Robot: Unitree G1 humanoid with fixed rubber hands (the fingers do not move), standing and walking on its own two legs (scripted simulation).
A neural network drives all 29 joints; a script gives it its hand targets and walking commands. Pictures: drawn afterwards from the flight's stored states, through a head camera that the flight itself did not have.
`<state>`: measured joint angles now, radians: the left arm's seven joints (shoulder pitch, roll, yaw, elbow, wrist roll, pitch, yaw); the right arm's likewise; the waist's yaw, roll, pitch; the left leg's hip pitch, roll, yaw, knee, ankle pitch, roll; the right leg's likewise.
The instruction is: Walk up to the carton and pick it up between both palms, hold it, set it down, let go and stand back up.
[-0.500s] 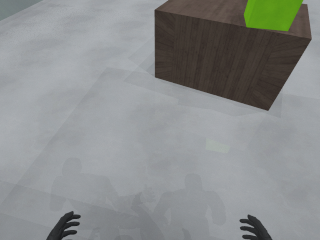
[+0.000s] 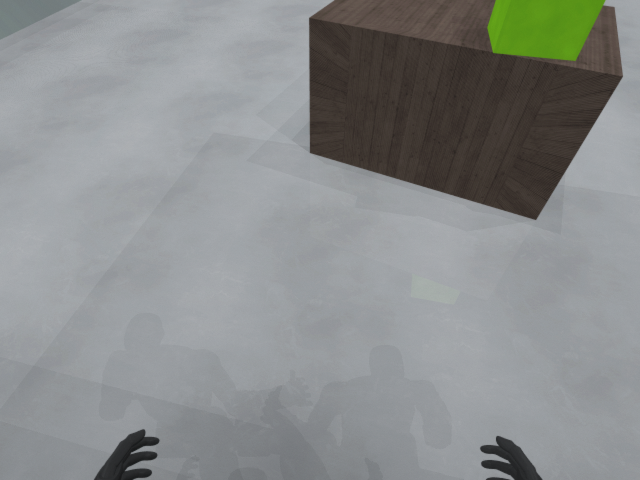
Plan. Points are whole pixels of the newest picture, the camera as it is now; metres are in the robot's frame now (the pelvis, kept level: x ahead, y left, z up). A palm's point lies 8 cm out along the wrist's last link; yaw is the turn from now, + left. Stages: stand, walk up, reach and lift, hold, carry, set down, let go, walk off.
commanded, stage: stand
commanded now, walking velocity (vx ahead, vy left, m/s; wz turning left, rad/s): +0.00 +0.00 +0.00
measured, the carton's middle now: (541, 9) +1.56 -0.80 +0.02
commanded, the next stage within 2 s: walk up in 1.18 s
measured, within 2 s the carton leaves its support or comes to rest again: neither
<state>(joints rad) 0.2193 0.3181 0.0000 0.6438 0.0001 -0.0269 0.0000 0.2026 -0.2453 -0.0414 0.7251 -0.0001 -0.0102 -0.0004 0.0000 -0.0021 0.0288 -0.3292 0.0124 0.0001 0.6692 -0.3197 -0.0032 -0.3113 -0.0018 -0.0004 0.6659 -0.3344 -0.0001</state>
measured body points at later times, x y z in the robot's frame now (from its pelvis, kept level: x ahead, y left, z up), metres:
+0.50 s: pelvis -0.01 +0.00 +0.00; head +0.01 +0.00 +0.45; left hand +0.13 +0.27 -0.09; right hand +0.12 -0.26 -0.11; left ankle +0.02 +0.12 -0.72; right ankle +0.01 -0.12 -0.72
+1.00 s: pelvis -0.01 +0.00 +0.01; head +0.00 +0.00 +0.46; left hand +0.12 +0.27 -0.09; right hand +0.11 -0.26 -0.11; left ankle +0.02 +0.12 -0.72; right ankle +0.01 -0.12 -0.72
